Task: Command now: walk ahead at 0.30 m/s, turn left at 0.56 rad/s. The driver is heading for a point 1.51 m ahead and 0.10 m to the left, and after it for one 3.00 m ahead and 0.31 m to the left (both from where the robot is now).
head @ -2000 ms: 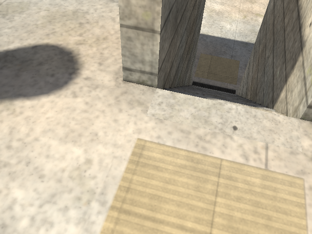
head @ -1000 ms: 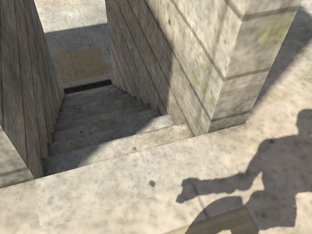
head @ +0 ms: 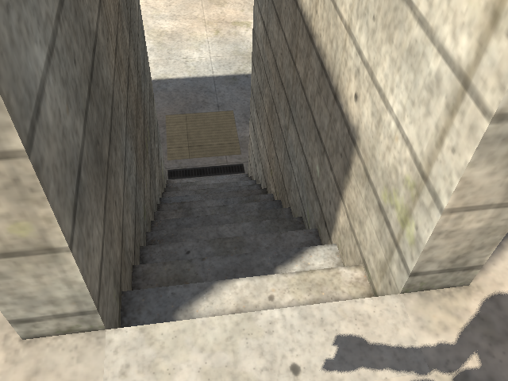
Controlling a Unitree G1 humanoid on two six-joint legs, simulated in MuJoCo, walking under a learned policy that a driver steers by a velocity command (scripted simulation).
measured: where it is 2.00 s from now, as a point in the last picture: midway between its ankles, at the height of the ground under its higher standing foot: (236, 285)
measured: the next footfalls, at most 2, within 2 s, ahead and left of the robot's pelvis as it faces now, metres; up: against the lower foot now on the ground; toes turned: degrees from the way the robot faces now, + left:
right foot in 0.20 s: +0.15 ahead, -0.14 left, +0.00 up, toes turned +8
left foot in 0.64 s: +0.43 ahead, +0.18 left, +0.00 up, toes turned +22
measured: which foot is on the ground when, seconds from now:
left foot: down 0.00-0.20, up 0.22-0.62, down 0.64-1.00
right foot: up 0.00-0.18, down 0.20-0.68, up 0.70-1.00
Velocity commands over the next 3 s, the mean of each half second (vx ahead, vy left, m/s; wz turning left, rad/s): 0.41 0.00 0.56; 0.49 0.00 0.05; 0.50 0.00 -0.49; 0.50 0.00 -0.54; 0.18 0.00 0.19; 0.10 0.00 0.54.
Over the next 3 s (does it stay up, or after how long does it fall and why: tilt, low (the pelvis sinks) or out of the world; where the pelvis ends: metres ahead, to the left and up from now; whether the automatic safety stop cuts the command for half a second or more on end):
stays up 1.06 -0.01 -0.48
